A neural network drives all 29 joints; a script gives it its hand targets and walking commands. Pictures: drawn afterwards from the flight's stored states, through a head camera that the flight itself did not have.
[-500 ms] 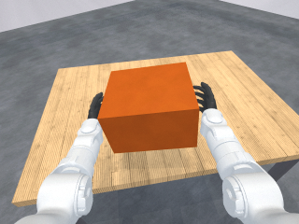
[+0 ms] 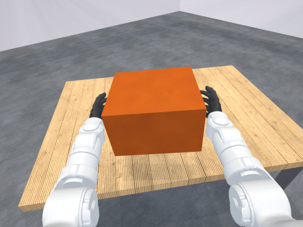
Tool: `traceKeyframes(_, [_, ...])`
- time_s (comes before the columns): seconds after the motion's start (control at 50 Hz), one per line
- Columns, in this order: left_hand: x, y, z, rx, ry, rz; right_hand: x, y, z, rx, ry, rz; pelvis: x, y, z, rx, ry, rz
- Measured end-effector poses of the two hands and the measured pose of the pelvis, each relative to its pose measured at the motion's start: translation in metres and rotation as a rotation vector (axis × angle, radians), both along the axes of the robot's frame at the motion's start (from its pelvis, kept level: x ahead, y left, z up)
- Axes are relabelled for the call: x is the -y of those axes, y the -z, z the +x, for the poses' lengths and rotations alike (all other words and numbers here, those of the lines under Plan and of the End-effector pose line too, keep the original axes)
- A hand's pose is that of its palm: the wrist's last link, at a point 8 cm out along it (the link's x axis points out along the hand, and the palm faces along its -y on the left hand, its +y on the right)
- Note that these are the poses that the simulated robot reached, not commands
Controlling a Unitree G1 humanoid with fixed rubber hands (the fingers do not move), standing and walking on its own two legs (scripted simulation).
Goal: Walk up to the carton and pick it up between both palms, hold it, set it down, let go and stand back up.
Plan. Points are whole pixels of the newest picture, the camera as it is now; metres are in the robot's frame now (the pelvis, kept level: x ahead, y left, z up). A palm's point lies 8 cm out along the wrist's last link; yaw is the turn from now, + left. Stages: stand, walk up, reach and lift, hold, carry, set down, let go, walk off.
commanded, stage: reach and lift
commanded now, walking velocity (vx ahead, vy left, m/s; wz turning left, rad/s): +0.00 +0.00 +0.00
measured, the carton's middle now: (154, 108) +0.41 -0.01 +0.14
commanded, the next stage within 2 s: hold in 1.10 s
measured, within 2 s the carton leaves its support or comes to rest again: neither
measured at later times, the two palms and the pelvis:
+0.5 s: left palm (91, 117) +0.38 +0.17 +0.15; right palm (210, 107) +0.38 -0.16 +0.16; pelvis +0.00 +0.00 +0.00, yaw +0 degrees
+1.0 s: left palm (88, 114) +0.37 +0.17 +0.17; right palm (211, 103) +0.38 -0.15 +0.18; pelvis +0.00 +0.00 +0.00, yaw +0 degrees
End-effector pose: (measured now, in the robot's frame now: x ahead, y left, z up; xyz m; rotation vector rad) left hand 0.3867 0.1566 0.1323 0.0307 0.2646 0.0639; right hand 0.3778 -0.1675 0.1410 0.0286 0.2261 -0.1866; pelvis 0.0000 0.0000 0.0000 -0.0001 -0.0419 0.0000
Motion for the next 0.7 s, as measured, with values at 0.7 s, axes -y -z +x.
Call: traceKeyframes(0.7, [-0.013, -0.025, -0.012, 0.036, -0.035, 0.009, -0.013, -0.031, 0.001, 0.060, -0.039, 0.009, -0.001, 0.000, -0.003, 0.014, 0.000, -0.002])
